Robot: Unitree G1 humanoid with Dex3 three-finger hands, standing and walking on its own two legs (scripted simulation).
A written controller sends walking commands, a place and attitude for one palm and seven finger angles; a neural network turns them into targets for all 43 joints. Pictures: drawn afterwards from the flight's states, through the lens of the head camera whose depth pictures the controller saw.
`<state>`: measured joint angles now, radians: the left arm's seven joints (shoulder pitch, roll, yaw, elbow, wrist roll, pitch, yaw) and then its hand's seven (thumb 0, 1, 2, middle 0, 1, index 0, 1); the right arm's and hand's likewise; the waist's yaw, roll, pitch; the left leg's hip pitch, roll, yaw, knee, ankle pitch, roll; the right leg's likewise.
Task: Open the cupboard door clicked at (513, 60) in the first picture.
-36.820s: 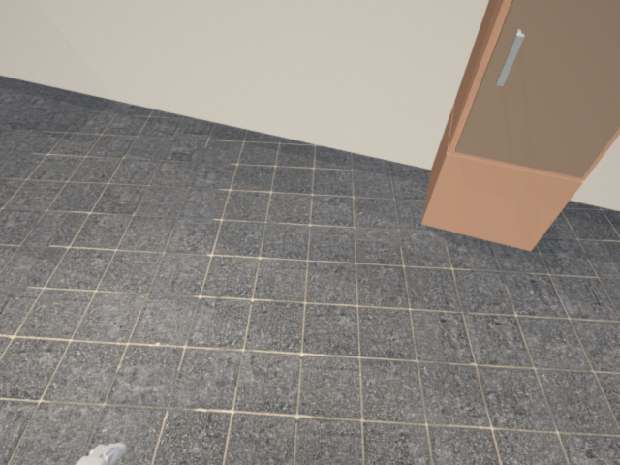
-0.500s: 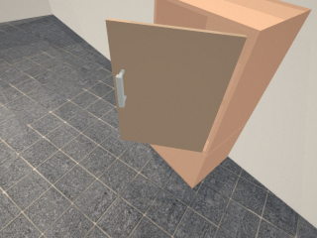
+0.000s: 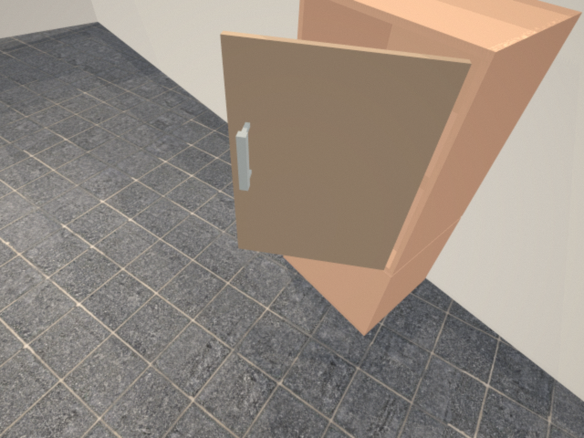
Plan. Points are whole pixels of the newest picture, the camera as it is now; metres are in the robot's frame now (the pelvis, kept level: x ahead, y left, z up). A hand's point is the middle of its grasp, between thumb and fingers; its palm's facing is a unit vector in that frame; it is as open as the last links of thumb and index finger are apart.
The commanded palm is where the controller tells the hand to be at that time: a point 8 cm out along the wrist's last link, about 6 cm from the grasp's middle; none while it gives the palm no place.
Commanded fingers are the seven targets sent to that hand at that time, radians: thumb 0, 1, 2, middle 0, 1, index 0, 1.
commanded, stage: come to a stop and stand still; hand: left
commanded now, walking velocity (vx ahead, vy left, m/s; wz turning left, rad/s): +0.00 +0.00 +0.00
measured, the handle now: (245, 157) +0.65 +0.13 +0.01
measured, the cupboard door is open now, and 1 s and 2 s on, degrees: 41 41 41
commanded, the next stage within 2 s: look again from close up in 0.18 s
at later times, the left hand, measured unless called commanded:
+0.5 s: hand out of the picture -0.06 +0.17 -0.18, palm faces +0.04 -0.99 -0.15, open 7.3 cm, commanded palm none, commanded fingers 0.00 0.90 0.90 -0.20 -0.30 -0.20 -0.30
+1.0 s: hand out of the picture -0.08 +0.18 -0.17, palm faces +0.05 -0.99 -0.16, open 7.3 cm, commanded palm none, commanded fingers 0.00 0.90 0.90 -0.20 -0.30 -0.20 -0.30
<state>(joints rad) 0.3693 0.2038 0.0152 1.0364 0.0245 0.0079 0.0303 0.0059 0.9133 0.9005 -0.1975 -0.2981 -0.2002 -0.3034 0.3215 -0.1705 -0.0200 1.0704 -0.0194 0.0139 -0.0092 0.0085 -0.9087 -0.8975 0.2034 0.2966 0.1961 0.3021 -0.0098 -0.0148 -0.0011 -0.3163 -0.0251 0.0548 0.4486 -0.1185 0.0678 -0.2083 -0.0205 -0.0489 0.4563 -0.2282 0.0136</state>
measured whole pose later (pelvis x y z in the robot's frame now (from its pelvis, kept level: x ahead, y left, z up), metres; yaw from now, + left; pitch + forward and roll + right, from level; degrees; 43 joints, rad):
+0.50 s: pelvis -0.01 +0.02 +0.00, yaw +0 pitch -1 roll -1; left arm 0.44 0.13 0.00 1.09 0.03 0.00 0.04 0.00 0.91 0.90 -0.20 -0.30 -0.20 -0.30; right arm 0.29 -0.15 -0.03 1.09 -0.01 0.01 -0.01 0.01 -0.92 -0.90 0.20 0.30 0.20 0.30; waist 0.00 -0.01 -0.02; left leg -0.31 -0.05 0.07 0.40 -0.09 0.09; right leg -0.22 -0.04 -0.02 0.44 -0.21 0.03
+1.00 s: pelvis -0.02 +0.02 +0.00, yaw -1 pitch -2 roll -1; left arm 0.44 0.13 0.02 1.09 0.03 0.00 0.03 0.00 0.91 0.90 -0.20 -0.30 -0.20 -0.30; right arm 0.29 -0.15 -0.04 1.10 -0.02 0.02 -0.02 0.01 -0.91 -0.90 0.20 0.30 0.19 0.30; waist 0.01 0.00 -0.02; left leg -0.31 -0.06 0.07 0.39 -0.14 0.07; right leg -0.24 -0.02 0.03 0.45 -0.26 0.01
